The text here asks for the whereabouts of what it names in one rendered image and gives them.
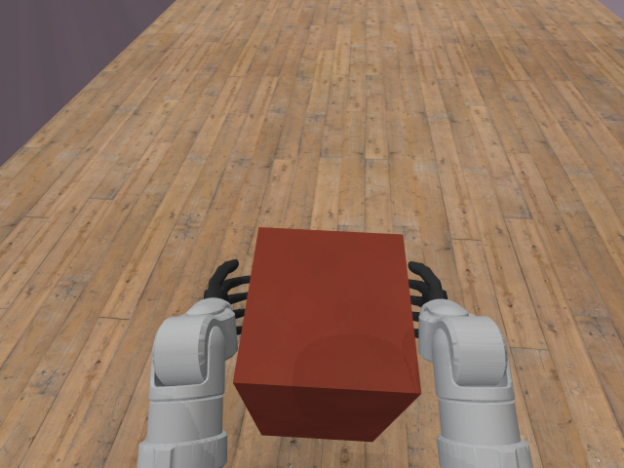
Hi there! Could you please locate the robot left hand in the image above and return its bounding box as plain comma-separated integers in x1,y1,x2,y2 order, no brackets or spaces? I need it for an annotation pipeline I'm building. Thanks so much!
204,259,251,335

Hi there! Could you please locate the robot right forearm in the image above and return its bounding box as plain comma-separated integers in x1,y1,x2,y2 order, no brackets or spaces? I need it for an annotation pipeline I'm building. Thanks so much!
418,299,533,468

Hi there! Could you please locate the robot right hand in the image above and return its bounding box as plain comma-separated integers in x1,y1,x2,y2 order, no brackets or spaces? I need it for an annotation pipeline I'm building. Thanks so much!
408,261,448,338

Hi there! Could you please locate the carton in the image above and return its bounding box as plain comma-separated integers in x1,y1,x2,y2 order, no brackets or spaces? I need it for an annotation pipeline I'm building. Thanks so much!
233,227,421,442

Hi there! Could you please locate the robot left forearm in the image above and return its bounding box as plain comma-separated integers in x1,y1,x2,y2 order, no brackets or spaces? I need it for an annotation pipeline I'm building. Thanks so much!
136,297,238,468

